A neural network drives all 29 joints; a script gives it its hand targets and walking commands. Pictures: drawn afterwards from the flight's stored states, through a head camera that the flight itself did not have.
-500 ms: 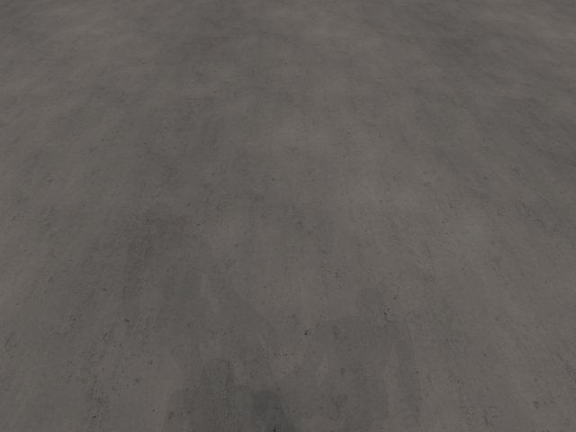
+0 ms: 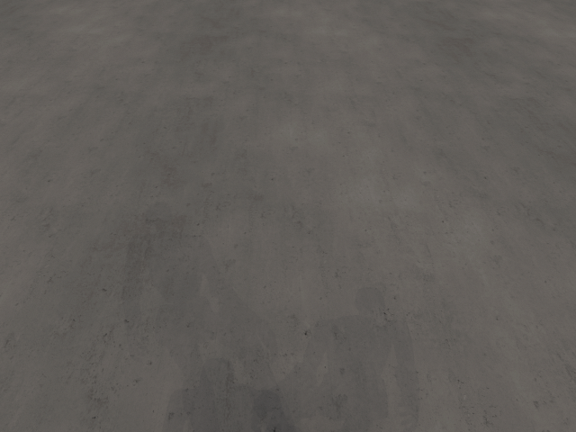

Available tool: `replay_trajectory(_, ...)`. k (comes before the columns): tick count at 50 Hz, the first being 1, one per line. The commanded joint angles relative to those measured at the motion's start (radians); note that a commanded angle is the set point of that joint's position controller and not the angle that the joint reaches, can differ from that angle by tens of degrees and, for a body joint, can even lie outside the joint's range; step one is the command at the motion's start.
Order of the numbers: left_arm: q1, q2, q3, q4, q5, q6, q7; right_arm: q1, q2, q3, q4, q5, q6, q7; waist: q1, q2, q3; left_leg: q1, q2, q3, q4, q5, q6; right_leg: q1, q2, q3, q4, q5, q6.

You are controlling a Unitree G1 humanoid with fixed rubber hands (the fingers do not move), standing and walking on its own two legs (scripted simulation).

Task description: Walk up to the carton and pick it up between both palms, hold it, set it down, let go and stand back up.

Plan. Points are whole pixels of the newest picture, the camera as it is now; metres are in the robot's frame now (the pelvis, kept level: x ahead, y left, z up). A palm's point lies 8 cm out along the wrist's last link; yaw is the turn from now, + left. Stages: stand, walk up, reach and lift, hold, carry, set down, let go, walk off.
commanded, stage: stand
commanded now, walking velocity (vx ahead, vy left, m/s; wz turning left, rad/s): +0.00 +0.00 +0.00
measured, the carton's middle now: out of the picture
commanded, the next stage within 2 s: walk up in 1.02 s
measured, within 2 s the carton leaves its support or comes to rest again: neither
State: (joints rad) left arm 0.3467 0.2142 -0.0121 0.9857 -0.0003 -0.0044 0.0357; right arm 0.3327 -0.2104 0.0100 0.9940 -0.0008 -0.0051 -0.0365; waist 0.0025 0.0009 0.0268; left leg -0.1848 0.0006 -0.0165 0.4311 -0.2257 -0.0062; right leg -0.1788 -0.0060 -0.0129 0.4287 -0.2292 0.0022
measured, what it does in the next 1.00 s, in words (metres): stands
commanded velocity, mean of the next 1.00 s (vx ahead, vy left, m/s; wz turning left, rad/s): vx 0.00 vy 0.00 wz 0.00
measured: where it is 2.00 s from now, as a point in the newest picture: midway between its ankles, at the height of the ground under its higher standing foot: outside the picture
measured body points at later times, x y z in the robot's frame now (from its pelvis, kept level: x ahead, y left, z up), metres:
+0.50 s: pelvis +0.00 +0.00 +0.00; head +0.01 +0.00 +0.45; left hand +0.00 +0.24 -0.15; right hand +0.00 -0.24 -0.15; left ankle +0.00 +0.12 -0.74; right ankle +0.00 -0.12 -0.74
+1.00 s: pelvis +0.00 +0.00 +0.00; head +0.01 +0.00 +0.45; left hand +0.00 +0.24 -0.15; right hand +0.00 -0.24 -0.15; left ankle +0.00 +0.12 -0.74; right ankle +0.00 -0.12 -0.74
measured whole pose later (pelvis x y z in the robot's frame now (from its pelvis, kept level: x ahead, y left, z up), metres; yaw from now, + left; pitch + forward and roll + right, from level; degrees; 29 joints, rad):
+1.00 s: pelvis +0.00 +0.00 +0.00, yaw +0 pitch -1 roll +0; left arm 0.34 0.20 -0.01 1.03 0.00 -0.01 0.04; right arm 0.33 -0.19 0.01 1.04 0.00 -0.01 -0.04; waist 0.00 0.00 0.03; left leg -0.18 0.00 -0.01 0.42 -0.23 -0.01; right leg -0.17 -0.01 -0.01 0.42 -0.23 0.00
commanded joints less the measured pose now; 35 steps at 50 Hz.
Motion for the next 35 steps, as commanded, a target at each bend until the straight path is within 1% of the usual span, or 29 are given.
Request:
replay_trajectory(1, 0.063, 0.111, 0.026, -0.028, 0.0, -0.012, 0.007, 0.06, -0.111, -0.025, -0.032, 0.0, -0.012, -0.007, 0.0, 0.002, 0.044, -0.032, 0.088, -0.079, -0.08, 0.063, 0.015, -0.023, -0.09, 0.089, -0.083, 0.056, -0.014)
replay_trajectory(35, 0.068, 0.092, 0.022, 0.009, 0.0, -0.013, 0.012, 0.067, -0.093, -0.021, 0.004, 0.001, -0.012, -0.012, 0.0, 0.001, 0.049, -0.025, 0.09, -0.074, -0.085, 0.071, 0.013, -0.02, -0.091, 0.088, -0.088, 0.067, -0.011)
